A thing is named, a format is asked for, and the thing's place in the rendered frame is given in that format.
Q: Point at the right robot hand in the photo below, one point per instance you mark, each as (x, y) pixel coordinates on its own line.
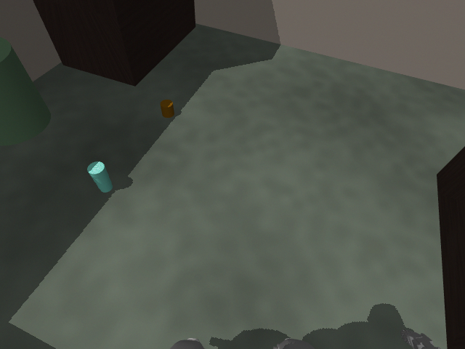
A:
(417, 341)

